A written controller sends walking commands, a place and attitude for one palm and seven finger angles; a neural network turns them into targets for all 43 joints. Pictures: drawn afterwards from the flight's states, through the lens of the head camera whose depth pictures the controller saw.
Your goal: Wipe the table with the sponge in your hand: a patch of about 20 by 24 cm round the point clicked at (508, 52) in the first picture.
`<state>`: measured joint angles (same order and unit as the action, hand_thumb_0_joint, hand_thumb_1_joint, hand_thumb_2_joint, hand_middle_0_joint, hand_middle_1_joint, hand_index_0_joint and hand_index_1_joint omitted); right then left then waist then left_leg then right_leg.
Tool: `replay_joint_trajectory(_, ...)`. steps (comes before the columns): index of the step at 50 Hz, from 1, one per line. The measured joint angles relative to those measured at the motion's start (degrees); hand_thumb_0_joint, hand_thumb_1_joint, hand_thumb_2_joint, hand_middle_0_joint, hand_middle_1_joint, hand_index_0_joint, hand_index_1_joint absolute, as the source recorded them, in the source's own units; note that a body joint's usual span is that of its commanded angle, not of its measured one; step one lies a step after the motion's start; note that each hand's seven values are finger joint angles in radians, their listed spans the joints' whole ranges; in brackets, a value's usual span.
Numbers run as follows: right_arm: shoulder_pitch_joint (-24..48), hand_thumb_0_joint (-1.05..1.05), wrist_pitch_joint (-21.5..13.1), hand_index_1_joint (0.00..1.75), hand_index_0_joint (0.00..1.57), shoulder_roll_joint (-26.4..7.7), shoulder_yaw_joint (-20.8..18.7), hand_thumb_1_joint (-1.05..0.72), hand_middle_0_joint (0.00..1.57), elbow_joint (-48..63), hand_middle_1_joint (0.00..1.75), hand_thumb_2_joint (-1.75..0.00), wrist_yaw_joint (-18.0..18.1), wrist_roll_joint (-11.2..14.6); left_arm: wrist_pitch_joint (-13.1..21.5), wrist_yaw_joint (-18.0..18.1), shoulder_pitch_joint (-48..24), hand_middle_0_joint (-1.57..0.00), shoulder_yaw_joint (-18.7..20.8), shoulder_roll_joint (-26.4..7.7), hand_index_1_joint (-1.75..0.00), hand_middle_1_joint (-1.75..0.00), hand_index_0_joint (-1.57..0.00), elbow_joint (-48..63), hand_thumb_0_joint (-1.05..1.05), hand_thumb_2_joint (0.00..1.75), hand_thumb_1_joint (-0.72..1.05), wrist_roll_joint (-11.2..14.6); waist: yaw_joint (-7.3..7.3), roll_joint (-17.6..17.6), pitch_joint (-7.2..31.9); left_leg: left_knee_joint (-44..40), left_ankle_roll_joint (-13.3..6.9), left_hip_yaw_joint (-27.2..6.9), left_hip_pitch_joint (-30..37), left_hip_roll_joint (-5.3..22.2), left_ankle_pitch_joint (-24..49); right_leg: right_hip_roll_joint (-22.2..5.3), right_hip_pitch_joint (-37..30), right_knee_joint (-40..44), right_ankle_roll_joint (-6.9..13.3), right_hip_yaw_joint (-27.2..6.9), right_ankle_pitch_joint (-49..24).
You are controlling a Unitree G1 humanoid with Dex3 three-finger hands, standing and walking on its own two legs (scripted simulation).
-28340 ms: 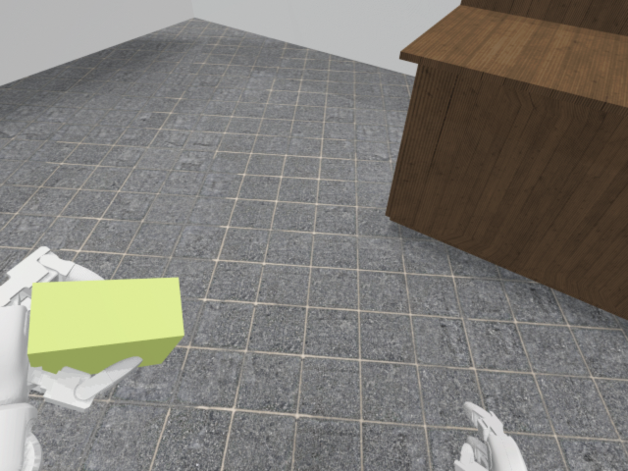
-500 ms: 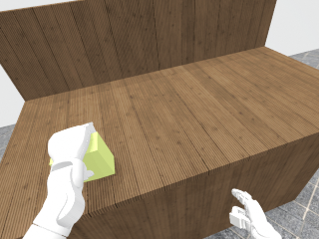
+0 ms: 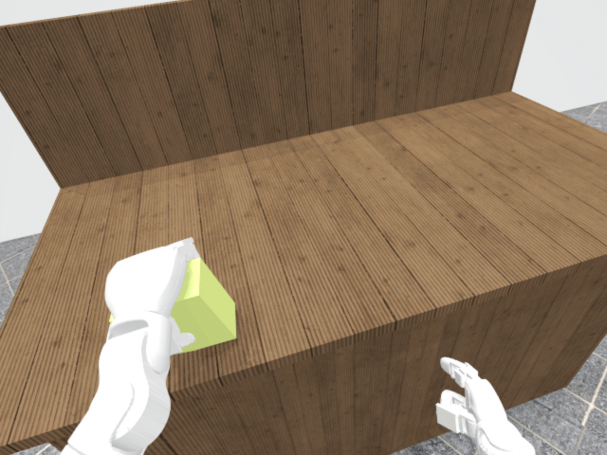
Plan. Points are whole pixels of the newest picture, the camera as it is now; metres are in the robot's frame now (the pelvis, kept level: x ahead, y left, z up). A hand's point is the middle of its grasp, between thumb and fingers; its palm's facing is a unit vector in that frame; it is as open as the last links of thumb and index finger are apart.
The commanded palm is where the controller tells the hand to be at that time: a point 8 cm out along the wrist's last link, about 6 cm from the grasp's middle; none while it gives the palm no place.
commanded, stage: slide across to the third lane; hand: left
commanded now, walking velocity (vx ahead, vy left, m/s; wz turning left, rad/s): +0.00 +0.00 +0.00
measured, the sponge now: (186, 318) +0.26 +0.21 +0.08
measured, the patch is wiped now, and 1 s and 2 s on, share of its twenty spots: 0.50 0.70 0.95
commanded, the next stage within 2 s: wipe forward along the third lane in 0.42 s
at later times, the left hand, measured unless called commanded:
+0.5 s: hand (230, 281) +0.28 +0.15 +0.13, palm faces +0.17 -0.27 -0.95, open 10.1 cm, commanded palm +0.25 +0.15 +0.19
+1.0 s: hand (229, 261) +0.32 +0.16 +0.13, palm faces +0.12 -0.14 -0.98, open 10.1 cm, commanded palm +0.29 +0.18 +0.17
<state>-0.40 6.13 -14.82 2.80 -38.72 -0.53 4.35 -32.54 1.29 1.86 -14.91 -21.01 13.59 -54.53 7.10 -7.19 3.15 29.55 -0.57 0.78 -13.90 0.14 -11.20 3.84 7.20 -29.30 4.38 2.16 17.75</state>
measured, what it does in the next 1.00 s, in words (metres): stands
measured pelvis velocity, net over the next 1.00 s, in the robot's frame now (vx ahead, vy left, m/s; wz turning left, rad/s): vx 0.00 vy -0.02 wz -0.02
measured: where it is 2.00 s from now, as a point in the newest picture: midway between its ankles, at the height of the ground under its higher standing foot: outside the picture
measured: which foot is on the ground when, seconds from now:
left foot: down 0.00-1.00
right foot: down 0.00-1.00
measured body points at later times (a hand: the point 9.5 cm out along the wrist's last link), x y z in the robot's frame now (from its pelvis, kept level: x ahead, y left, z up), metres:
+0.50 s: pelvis +0.00 -0.01 +0.00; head -0.05 -0.06 +0.45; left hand +0.27 +0.16 +0.18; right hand +0.25 -0.20 -0.06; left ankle +0.06 +0.12 -0.73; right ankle -0.01 -0.07 -0.73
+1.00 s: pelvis +0.00 -0.02 +0.00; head -0.05 -0.07 +0.45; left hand +0.31 +0.17 +0.18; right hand +0.23 -0.23 -0.08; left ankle +0.06 +0.12 -0.73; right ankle -0.01 -0.07 -0.73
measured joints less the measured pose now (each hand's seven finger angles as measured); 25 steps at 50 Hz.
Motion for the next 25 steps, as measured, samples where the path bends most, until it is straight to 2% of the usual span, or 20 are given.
replay_joint_trajectory(7, 0.05, 0.01, -1.84, 0.29, 0.18, 0.29, -0.06, -0.9, 0.19, -0.72, 0.3, -0.9, 0.51, 0.11, 0.45, -0.55, -5.62, -0.7, -3.17, 1.11, -1.34, -1.35, -0.73, -3.49, -0.01, 1.04, -0.48, 0.45, 0.18, 0.03, -0.39, -0.72, 0.16, -0.48, 0.14, -0.23, 0.85, -0.16, 0.01, 0.06, 0.18, 0.49, -0.3)
replay_joint_trajectory(11, 0.19, 0.01, -2.09, 0.29, 0.18, 0.86, 0.2, -0.9, 0.19, -0.65, 0.3, -0.9, 0.18, 0.0, 1.24, -0.49, -7.02, -0.7, -4.33, 2.05, -1.34, -1.35, -0.73, -3.56, -0.01, 1.04, -0.49, 1.72, -0.13, 0.19, -0.22, -1.24, 0.29, -0.18, 0.54, -0.08, 1.05, -0.05, -0.12, 0.28, 0.29, 0.16, -0.48)
replay_joint_trajectory(19, 0.71, 0.01, -0.63, 0.3, 0.19, 1.61, 0.81, -0.9, 0.2, 0.4, 0.3, -0.9, -0.28, -0.15, 1.28, -0.15, -7.55, -0.7, -4.46, 3.12, -1.33, -1.35, -0.73, -3.36, -0.01, 1.04, -0.49, 4.45, -1.08, 0.86, 0.01, -2.22, 0.71, 0.58, 1.66, 0.54, 1.14, 0.51, -0.83, 1.1, 0.66, -0.73, -0.87)
replay_joint_trajectory(25, 0.77, 0.01, 0.15, 0.3, 0.19, 0.83, 0.31, -0.9, 0.2, 1.02, 0.3, -0.9, -0.46, 0.0, 0.4, 0.22, -7.82, -0.71, -5.27, 3.56, -1.33, -1.35, -0.73, -3.7, -0.01, 1.04, -0.49, 4.65, -1.2, 0.86, 0.01, -2.36, 0.88, 0.47, 1.7, 0.71, 1.16, 0.71, -0.94, 1.38, 0.88, -0.67, -0.94)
